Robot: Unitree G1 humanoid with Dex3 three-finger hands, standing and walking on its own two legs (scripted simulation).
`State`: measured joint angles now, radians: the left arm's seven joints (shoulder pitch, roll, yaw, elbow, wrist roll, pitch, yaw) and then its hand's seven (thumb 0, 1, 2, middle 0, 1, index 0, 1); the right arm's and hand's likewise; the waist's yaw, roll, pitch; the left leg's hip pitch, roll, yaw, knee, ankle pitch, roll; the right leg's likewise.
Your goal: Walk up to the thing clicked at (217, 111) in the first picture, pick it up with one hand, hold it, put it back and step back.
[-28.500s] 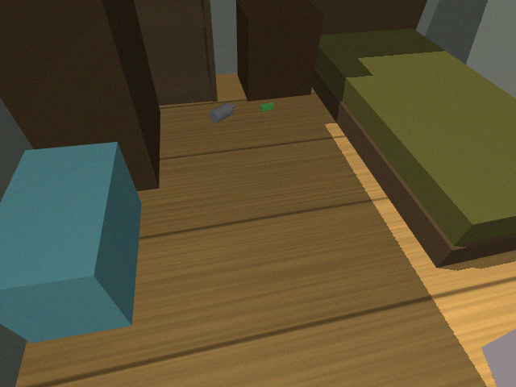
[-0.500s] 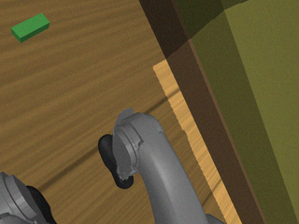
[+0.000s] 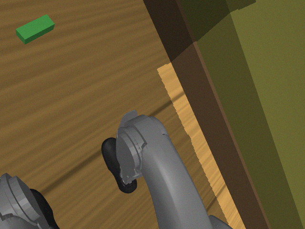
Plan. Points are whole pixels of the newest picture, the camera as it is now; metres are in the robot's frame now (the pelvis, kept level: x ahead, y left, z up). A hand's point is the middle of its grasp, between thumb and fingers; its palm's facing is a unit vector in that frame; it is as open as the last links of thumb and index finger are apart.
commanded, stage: close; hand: left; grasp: from above
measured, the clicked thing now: out of the picture +0.48 +0.33 -0.29
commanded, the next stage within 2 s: settle in 0.54 s
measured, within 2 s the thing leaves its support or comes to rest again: leaves its support in 1.02 s
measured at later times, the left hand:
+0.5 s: hand out of the picture +0.46 +0.34 -0.27, palm faces -0.26 -0.38 -0.89, open 11.4 cm
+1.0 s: hand out of the picture +0.46 +0.34 -0.26, palm faces -0.23 -0.41 -0.88, open 11.3 cm
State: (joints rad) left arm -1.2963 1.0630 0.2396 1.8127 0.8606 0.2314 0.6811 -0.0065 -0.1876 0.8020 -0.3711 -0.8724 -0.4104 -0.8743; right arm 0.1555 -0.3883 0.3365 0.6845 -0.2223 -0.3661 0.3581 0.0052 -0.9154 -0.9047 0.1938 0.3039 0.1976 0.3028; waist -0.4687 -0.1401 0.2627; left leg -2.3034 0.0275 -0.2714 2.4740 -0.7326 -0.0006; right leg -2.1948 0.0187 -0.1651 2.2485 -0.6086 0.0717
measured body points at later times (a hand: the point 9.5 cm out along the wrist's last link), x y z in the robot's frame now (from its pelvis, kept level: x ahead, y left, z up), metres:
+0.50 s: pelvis +0.00 +0.00 +0.00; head +0.31 +0.12 +0.30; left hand +0.47 +0.35 -0.22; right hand +0.00 -0.24 -0.03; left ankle +0.06 +0.12 -0.30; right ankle +0.13 -0.13 -0.30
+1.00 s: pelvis +0.00 +0.00 +0.00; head +0.31 +0.12 +0.30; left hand +0.47 +0.36 -0.21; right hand +0.00 -0.24 -0.03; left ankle +0.06 +0.12 -0.30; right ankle +0.13 -0.13 -0.30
